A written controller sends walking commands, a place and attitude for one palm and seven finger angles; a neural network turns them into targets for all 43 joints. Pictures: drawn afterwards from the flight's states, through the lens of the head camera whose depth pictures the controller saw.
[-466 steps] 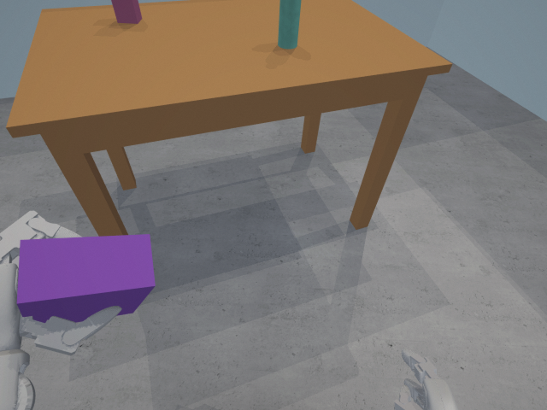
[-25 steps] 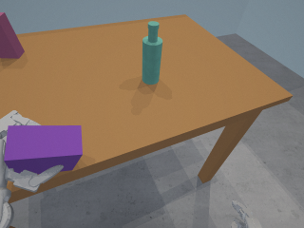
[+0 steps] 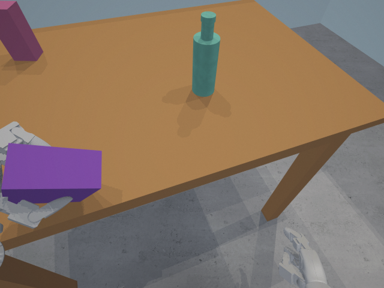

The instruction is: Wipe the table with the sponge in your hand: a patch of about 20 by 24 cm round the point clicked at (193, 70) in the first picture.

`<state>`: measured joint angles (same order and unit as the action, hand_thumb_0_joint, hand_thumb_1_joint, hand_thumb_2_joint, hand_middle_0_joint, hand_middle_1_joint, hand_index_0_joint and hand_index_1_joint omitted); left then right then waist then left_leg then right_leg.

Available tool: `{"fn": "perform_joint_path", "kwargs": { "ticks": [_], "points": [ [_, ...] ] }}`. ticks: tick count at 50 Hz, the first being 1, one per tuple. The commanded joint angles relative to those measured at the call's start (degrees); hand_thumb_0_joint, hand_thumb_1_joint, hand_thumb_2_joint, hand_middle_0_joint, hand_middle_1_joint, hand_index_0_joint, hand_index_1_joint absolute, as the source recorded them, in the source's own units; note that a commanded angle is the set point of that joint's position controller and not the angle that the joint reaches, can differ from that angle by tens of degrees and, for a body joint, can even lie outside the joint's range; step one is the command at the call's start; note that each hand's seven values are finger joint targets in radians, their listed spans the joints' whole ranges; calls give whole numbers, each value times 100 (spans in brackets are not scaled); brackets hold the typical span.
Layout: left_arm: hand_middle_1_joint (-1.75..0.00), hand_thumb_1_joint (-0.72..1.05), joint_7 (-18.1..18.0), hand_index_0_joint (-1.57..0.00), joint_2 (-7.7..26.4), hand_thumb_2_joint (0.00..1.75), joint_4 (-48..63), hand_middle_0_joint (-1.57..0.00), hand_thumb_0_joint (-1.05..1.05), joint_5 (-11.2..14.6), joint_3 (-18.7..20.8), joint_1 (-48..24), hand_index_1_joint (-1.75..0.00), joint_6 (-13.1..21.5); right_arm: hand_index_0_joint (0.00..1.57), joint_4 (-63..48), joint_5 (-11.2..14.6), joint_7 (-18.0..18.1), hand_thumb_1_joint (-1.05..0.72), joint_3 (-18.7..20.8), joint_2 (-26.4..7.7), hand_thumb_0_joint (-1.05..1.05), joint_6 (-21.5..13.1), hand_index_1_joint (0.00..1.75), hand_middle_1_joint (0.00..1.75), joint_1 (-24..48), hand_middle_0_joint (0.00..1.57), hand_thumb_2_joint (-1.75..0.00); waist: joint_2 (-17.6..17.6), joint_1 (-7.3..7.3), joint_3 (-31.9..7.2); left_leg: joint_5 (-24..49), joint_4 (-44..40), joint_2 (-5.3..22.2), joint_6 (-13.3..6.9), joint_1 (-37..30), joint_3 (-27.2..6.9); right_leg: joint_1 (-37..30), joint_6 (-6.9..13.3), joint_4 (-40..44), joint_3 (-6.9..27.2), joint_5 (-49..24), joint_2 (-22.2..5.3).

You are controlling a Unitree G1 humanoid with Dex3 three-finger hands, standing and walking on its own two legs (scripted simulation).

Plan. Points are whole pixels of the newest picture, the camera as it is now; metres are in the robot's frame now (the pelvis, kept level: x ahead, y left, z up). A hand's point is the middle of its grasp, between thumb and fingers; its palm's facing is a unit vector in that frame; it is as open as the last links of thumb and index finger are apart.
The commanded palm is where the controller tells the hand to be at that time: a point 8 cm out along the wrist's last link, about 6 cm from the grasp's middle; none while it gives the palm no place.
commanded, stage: come to a stop and stand still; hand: left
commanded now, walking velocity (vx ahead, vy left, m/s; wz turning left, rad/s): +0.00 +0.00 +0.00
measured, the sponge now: (64, 178) +0.24 +0.23 +0.15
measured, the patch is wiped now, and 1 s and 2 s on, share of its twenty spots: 0.00 0.00 0.00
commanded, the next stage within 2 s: look again from close up in 1.68 s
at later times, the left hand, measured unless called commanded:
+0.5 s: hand out of the picture +0.18 +0.33 +0.16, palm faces +0.41 -0.83 -0.37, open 10.0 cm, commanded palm +0.11 +0.34 +0.18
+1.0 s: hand out of the picture +0.19 +0.36 +0.15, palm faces +0.43 -0.82 -0.38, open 10.0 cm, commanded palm +0.13 +0.38 +0.18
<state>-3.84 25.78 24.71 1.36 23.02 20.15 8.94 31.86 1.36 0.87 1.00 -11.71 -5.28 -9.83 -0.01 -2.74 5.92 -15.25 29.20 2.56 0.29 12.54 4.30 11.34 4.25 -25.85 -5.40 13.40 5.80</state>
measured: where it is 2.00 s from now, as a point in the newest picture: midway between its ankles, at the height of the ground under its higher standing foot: outside the picture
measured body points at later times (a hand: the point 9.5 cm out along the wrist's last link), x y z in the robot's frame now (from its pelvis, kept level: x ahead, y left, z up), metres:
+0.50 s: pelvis -0.06 +0.07 +0.00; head -0.05 +0.09 +0.45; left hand +0.15 +0.37 +0.18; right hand +0.10 -0.17 -0.07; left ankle -0.01 +0.14 -0.74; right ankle +0.01 -0.05 -0.73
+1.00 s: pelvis -0.02 +0.10 +0.00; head -0.01 +0.11 +0.45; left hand +0.16 +0.40 +0.17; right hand +0.17 -0.11 -0.07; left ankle -0.01 +0.14 -0.74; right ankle +0.01 -0.05 -0.74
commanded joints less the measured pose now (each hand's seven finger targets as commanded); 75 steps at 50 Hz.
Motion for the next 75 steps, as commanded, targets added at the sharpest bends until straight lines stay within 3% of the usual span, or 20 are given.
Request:
{"fn": "perform_joint_path", "kwargs": {
  "ticks": [1,3,4,5,7,9,11,13,14,15,17,20,24,30,34,40,51,57,64,75],
  "points": [
    [-160,10,-236,-120,748,130,12,-120,0,148,711,-1384,-160,396,20,-684,-48,-62,-90,336,-788,0,-404,30,30,262,20,-90,1502,190,-1737,2272,-16,809,-686,-1212,-577,465,-756,-1828,1012,-2409,-1048],
    [-160,10,-82,-120,412,130,635,-120,0,150,321,-776,-160,338,20,-826,55,-212,-90,337,-702,0,-367,30,30,248,20,-90,1618,61,-1804,2252,-214,843,-781,-1001,-675,501,-783,-1443,771,67,-818],
    [-160,10,-28,-120,-34,130,825,-120,0,196,-18,-343,-160,294,20,-943,135,-315,-90,289,-620,0,-437,30,30,359,20,-90,1239,40,-1759,2069,-264,763,-672,-935,-547,348,-699,-1000,595,342,-727],
    [-160,10,-33,-120,42,130,1014,-120,0,140,4,111,-160,240,20,-1065,148,-351,-90,268,-640,0,-427,30,30,264,20,-90,868,67,-1632,1733,-213,746,-600,-430,-581,-111,-639,-491,546,-19,-756],
    [-160,10,-71,-120,421,130,1398,-120,0,78,235,347,-160,202,20,-1203,132,-330,-90,217,-688,0,-385,30,30,438,20,-90,-781,85,-1205,179,325,259,-309,597,-381,-619,-547,304,1138,-1061,-1081],
    [-160,10,-219,-120,727,130,1334,-120,0,162,566,393,-160,213,20,-1109,150,-217,-90,180,-633,0,-325,30,30,465,20,-90,-2116,104,-970,-675,1255,-293,-97,779,-144,-99,-264,1129,2192,-862,-1877],
    [-160,10,-282,-120,796,130,1378,-120,0,197,770,138,-160,296,20,-1079,70,-35,-90,137,-578,0,-365,30,30,460,20,-90,-1727,58,-942,-953,1734,-299,-65,766,-441,315,69,1365,2370,-99,-2097],
    [-160,10,-398,-120,796,130,1454,-120,0,185,800,-72,-160,319,20,-895,-34,99,-90,-17,-428,0,-387,30,30,415,20,-90,-549,190,-940,-605,744,-212,-105,252,-467,650,322,1205,2146,656,-1973],
    [-160,10,-499,-120,1007,130,1744,-120,0,159,884,-383,-160,368,20,-808,-84,155,-90,-59,-506,0,-382,30,30,469,20,-90,160,245,-967,-336,-78,-186,-117,-219,-442,813,210,958,1903,907,-1743],
    [-160,10,-532,-120,660,130,1450,-120,0,161,613,-356,-160,406,20,-728,-121,213,-90,-75,-479,0,-413,30,30,450,20,-90,782,244,-955,-208,-525,-179,-156,-355,-464,742,40,690,1505,931,-1367],
    [-160,10,-529,-120,619,130,1373,-120,0,118,528,-619,-160,442,20,-753,-98,225,-90,0,-647,0,-509,30,30,387,20,-90,1457,137,-924,-442,-1006,263,-347,182,-970,136,-216,260,1159,542,-875],
    [-160,10,-416,-120,568,130,1145,-120,0,54,465,-565,-160,458,20,-812,-34,217,-90,7,-639,0,-519,30,30,345,20,-90,811,144,-852,-1738,-1132,192,-322,724,-954,-138,-316,517,1009,1139,-813],
    [-160,10,-304,-120,309,130,1136,-120,0,-14,143,-450,-160,444,20,-875,-18,138,-90,8,-700,0,-623,30,30,445,20,-90,265,119,-759,-1508,-1344,155,-272,666,-951,-250,-385,447,731,748,-625],
    [-160,10,-301,-120,216,130,926,-120,0,-141,4,-453,-160,409,20,-851,-13,75,-90,10,-714,0,-580,30,30,377,20,-90,784,107,-557,-2323,-2171,504,-302,1132,-1484,-489,-457,-348,512,343,-394],
    [-160,10,-327,-120,616,130,1148,-120,0,-148,363,-616,-160,460,20,-861,-70,31,-90,37,-728,0,-528,30,30,422,20,-90,670,101,-707,-1934,-2107,435,-155,788,-1292,-525,-444,-129,464,195,-364],
    [-160,10,-310,-120,372,130,1082,-120,0,-97,202,-618,-160,522,20,-849,-90,6,-90,24,-663,0,-504,30,30,398,20,-90,659,96,-623,-1431,-1990,355,22,641,-1351,-666,-387,132,519,-8,-397],
    [-160,10,-304,-120,317,130,1304,-120,0,-22,35,-542,-160,533,20,-874,-42,-5,-90,53,-665,0,-451,30,30,417,20,-90,333,99,-1071,1037,-1166,129,230,-250,-1044,-570,-296,289,695,-1023,-657],
    [-160,10,-319,-120,443,130,1587,-120,0,58,232,-179,-160,517,20,-911,-31,-8,-90,87,-663,0,-346,30,30,412,20,-90,598,106,-1455,3018,-660,153,356,-812,-976,-512,-285,69,575,-1422,-702],
    [-160,10,-356,-120,641,130,1632,-120,0,169,585,416,-160,461,20,-973,29,47,-90,94,-670,0,-229,30,30,512,20,-90,265,145,-1550,2617,-424,83,218,-536,-888,-735,-175,173,831,-2143,-928],
    [-160,10,-396,-120,354,130,1475,-120,0,220,218,215,-160,421,20,-878,-6,161,-90,82,-708,0,-208,30,30,472,20,-90,327,183,-1316,1574,-524,77,-50,-369,-937,-588,-179,395,1034,-1710,-1055]
  ]
}}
